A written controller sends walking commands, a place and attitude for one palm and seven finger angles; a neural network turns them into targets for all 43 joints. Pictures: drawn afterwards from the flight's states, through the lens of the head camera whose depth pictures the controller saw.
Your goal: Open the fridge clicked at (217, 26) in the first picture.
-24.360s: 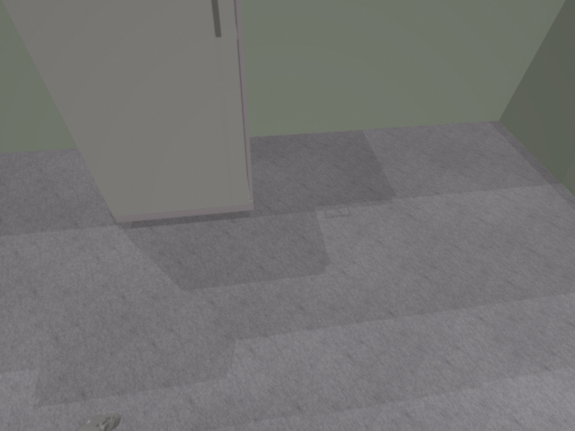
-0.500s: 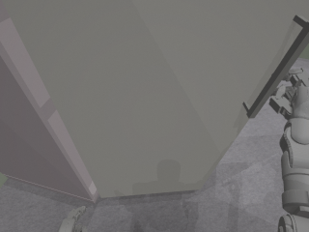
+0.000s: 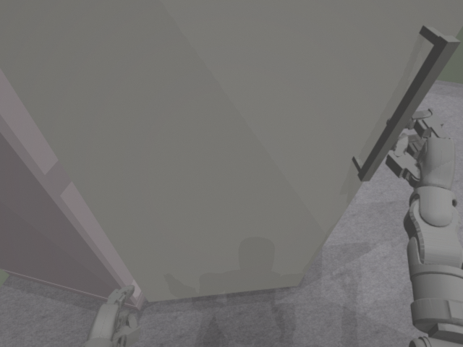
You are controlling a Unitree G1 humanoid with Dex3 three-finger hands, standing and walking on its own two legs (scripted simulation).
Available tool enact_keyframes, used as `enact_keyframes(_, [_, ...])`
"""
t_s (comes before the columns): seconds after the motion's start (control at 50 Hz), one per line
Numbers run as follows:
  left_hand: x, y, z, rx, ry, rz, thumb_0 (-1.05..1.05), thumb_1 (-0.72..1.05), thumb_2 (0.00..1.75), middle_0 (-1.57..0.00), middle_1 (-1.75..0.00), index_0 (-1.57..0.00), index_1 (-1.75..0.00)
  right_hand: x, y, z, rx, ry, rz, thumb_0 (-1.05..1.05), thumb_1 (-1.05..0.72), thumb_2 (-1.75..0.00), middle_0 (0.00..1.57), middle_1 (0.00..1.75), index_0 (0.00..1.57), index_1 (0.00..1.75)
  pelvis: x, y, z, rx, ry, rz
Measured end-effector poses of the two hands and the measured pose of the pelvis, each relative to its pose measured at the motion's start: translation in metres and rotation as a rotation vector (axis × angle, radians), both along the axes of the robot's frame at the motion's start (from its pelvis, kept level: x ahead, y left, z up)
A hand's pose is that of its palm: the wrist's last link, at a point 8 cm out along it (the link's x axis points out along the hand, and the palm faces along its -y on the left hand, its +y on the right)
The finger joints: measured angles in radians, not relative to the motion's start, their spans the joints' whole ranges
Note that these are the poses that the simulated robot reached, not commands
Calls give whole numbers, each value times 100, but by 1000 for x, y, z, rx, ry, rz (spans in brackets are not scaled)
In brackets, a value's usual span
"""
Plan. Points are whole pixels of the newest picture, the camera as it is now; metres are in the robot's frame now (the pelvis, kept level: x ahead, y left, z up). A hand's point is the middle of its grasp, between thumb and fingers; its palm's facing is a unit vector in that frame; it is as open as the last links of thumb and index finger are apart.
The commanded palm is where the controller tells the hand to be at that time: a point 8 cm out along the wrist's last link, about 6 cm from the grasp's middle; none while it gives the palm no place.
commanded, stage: stop walking and hold the door back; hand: right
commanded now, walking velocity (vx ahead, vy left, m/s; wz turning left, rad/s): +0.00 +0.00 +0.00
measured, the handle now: (391, 117) +0.43 -0.22 +0.21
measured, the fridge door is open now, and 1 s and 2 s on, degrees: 70 77 77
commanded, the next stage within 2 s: loosen the grip on the handle in 0.04 s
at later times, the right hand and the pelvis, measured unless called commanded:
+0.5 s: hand (426, 146) +0.39 -0.27 +0.18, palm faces +0.49 +0.85 -0.22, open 8.6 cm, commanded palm +0.34 -0.28 +0.16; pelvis +0.02 +0.01 +0.00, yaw -2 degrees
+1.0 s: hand (462, 149) +0.39 -0.33 +0.18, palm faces +0.41 +0.88 -0.25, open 14.2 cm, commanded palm +0.34 -0.36 +0.19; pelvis +0.05 +0.00 +0.00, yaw -3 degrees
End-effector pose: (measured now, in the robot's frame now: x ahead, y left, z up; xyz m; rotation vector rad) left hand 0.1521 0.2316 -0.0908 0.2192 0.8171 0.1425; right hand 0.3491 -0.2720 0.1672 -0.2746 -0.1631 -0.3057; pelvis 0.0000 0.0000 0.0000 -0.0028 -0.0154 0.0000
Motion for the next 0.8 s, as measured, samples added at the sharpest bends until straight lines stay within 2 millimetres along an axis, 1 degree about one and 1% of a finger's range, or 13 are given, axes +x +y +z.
enact_keyframes(0.14, [-6, 3, -3, 11, 35, 8, 1, 90, 90, -20, -30, -20, -30, -1, -1, 1, -4, -17, -1, 2, -90, -90, 45, 140, 45, 138, 2, 0, 0, 2, 3, 4])
enact_keyframes(0.18, [-8, 4, -3, 8, 26, -3, 1, 90, 90, -20, -30, -20, -30, 5, -11, 7, -46, -5, -26, 2, -89, -90, 46, 140, 45, 138, 1, 1, 0, -8, -4, -1])
enact_keyframes(0.22, [-13, 6, -3, 4, 34, -19, 1, 90, 90, -20, -30, -20, -30, 13, -25, 12, -1, 28, -51, 2, -86, -88, 46, 140, 45, 138, 3, 4, 1, -8, 15, -13])
enact_keyframes(0.26, [-19, 10, 0, 7, 41, -29, 1, 90, 90, -20, -30, -20, -30, 15, -32, 19, 32, 19, -56, 2, -79, -85, 46, 140, 45, 139, 6, 7, 3, -5, 24, -11])
enact_keyframes(0.28, [-22, 13, 1, 8, 42, -31, 1, 90, 90, -20, -30, -20, -30, 15, -31, 22, 24, 6, -48, 2, -74, -82, 46, 140, 45, 139, 7, 8, 3, -3, 25, -10])
enact_keyframes(0.34, [-27, 22, 1, 7, 53, -29, 1, 90, 90, -20, -30, -20, -30, 8, -19, 25, -19, -24, -9, 2, -54, -72, 45, 140, 45, 139, 11, 9, 3, 1, 23, -13])
enact_keyframes(0.4, [-29, 31, -2, 17, 77, -16, 1, 90, 90, -20, -30, -20, -30, 3, -28, 21, 37, -42, -87, 1, -41, -65, 45, 140, 45, 139, 14, 10, 2, 1, 26, -21])
enact_keyframes(0.44, [-27, 35, -3, 27, 94, -14, 1, 90, 90, -20, -30, -20, -30, 0, -34, 19, 41, -38, -134, -1, -31, -59, 45, 139, 45, 139, 17, 11, 2, 2, 30, -28])
enact_keyframes(0.54, [-11, 38, -5, 37, 104, -25, 2, 90, 90, -20, -30, -20, -30, -8, -41, 25, -10, -45, -182, -5, -17, -54, 41, 135, 42, 134, 24, 10, 1, 7, 42, -39])
enact_keyframes(0.6, [3, 35, -5, 43, 99, -22, 2, 90, 90, -20, -30, -20, -30, -8, -54, 27, -54, 9, -153, -5, -4, -49, 38, 131, 39, 131, 29, 11, 1, 7, 38, -38])
enact_keyframes(0.64, [14, 31, -4, 41, 85, -19, 2, 90, 90, -20, -30, -20, -30, -4, -60, 26, -33, 49, -124, -4, 8, -43, 36, 128, 36, 128, 32, 10, 2, 9, 35, -40])
enact_keyframes(0.68, [25, 26, -2, 36, 64, -21, 2, 90, 90, -20, -30, -20, -30, -1, -65, 24, 4, 59, -114, -3, 16, -40, 34, 126, 34, 125, 34, 9, 2, 11, 35, -40])
enact_keyframes(0.8, [52, 9, 1, 11, 8, -54, 1, 90, 90, -20, -30, -20, -30, -5, -69, 25, 8, 5, -112, -2, 28, -34, 28, 119, 29, 119, 43, 3, 0, 14, 49, -35])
